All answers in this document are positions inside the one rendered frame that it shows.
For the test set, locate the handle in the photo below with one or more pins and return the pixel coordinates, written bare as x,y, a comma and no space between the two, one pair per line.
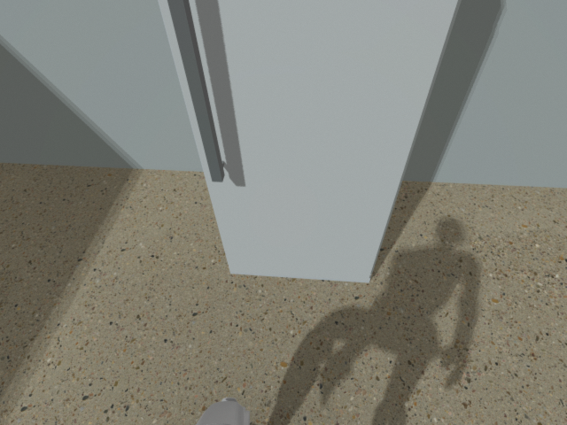
188,45

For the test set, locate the robot left thigh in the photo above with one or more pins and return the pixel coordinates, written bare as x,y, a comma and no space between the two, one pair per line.
225,413

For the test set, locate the fridge door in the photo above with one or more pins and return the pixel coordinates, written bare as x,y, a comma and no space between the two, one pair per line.
315,104

